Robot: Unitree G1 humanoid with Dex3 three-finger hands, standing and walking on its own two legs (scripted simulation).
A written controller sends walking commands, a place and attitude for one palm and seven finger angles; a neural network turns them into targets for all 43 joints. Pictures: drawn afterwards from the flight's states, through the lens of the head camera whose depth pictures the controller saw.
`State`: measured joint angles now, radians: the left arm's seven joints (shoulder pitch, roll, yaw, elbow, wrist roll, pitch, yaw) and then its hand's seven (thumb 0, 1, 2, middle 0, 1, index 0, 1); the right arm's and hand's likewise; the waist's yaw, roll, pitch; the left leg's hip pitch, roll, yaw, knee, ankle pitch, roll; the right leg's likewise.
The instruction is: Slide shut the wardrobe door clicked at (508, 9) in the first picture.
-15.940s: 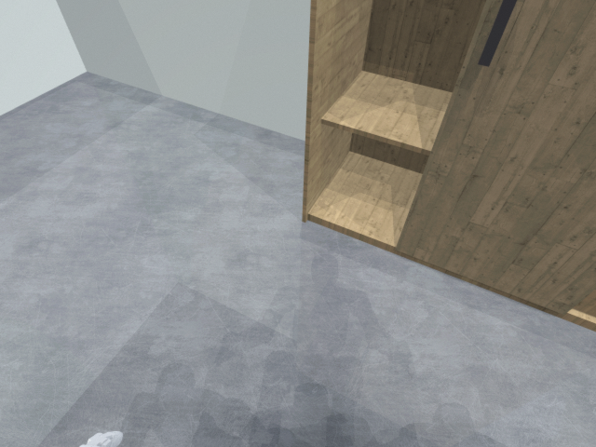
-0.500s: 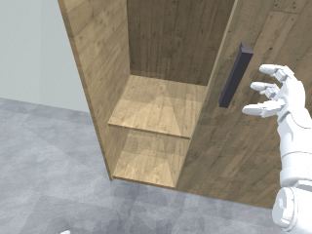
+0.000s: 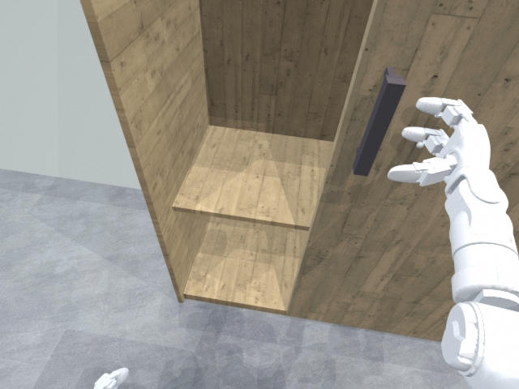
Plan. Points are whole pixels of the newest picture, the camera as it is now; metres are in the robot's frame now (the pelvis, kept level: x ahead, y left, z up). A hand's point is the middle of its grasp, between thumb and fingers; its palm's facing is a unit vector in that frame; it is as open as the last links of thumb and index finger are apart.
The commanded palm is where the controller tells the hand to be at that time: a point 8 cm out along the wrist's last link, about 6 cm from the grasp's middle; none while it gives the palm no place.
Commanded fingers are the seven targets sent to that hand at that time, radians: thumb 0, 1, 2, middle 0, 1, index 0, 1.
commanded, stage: feel for the door with the fingertips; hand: right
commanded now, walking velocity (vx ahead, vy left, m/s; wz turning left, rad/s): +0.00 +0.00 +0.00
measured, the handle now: (374, 123) +0.50 -0.12 +0.19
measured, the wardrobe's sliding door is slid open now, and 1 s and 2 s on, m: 0.41 0.41 0.41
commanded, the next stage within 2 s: slide the fingers in behind the handle in 0.84 s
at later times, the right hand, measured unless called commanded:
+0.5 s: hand (398, 147) +0.43 -0.14 +0.20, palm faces +0.06 +1.00 +0.01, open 14.0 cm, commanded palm +0.41 -0.20 +0.19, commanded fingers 0.00 0.50 -0.30 0.30 1.20 0.30 1.20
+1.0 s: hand (400, 137) +0.46 -0.15 +0.20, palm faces +0.08 +1.00 -0.01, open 13.8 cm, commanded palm +0.44 -0.19 +0.19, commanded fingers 0.00 0.50 -0.30 0.30 1.20 0.30 1.20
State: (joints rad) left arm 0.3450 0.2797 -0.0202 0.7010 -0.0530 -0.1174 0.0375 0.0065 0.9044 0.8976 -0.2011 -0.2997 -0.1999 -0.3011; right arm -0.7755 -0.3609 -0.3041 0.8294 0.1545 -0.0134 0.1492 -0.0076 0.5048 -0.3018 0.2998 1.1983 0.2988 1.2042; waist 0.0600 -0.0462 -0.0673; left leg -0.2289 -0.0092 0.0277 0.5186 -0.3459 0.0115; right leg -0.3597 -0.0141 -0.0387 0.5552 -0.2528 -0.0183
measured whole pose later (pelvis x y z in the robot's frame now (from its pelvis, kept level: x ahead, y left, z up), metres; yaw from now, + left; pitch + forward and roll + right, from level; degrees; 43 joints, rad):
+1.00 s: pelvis -0.01 +0.01 +0.00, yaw -1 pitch +4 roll +1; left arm 0.39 0.28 0.00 0.75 -0.05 -0.12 0.03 0.01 0.91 0.90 -0.20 -0.30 -0.20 -0.30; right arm -0.90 -0.34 -0.27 0.96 0.12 -0.06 0.07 -0.01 0.51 -0.30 0.35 1.25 0.33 1.23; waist 0.08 -0.05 -0.05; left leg -0.27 -0.02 0.04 0.54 -0.34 0.02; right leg -0.40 -0.02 -0.02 0.57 -0.24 -0.01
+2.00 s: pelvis +0.00 +0.01 +0.00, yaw +0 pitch +3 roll +1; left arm 0.33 0.27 -0.01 0.71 -0.05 -0.10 0.03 0.01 0.91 0.90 -0.20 -0.30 -0.20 -0.30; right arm -0.81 -0.31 -0.25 0.82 0.14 0.01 0.06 -0.01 0.51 -0.30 0.30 1.20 0.30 1.20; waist 0.06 -0.05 -0.05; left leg -0.24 -0.02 0.04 0.53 -0.34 0.02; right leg -0.37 -0.02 -0.03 0.56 -0.25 -0.01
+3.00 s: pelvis +0.00 +0.00 +0.00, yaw -1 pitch +2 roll +1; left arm 0.32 0.27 -0.02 0.69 -0.06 -0.09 0.05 0.01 0.90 0.90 -0.20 -0.30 -0.20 -0.30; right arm -0.74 -0.34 -0.27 0.74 0.16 0.03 0.11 -0.01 0.51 -0.30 0.30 1.20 0.30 1.20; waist 0.05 -0.05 -0.05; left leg -0.21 -0.02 0.04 0.51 -0.34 0.02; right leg -0.35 -0.02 -0.02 0.55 -0.25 -0.01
